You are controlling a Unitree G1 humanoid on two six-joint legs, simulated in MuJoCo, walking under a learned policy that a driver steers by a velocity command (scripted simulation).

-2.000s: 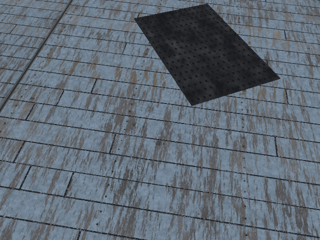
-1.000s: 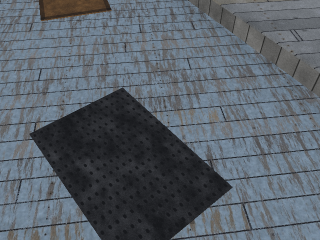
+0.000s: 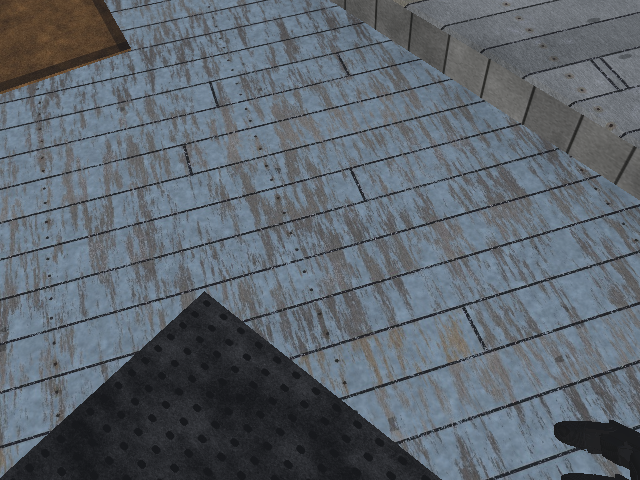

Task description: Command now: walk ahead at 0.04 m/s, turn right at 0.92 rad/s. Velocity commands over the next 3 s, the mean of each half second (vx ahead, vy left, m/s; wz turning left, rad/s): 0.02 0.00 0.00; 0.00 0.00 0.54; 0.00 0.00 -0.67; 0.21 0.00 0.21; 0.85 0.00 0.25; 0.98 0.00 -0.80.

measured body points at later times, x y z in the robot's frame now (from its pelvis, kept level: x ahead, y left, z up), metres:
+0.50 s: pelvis +0.06 +0.07 +0.01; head +0.10 +0.08 +0.46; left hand +0.24 +0.35 -0.08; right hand +0.19 -0.22 -0.09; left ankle +0.10 +0.17 -0.73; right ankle +0.03 -0.07 -0.70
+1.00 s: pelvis +0.06 +0.06 +0.01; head +0.10 +0.06 +0.45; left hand +0.05 +0.34 -0.11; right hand +0.33 -0.11 -0.08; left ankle +0.02 +0.20 -0.72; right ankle +0.06 -0.06 -0.73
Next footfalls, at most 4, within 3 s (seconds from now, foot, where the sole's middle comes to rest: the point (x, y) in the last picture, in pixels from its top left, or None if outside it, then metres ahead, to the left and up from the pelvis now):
0.18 left None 0.14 0.16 -0.77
0.60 right None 0.10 -0.05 -0.77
1.02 left None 0.05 0.21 -0.77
1.40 right None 0.11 -0.05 -0.77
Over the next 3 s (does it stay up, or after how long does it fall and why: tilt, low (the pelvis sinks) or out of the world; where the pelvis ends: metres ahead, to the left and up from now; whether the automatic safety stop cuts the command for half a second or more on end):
stays up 0.87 0.41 0.00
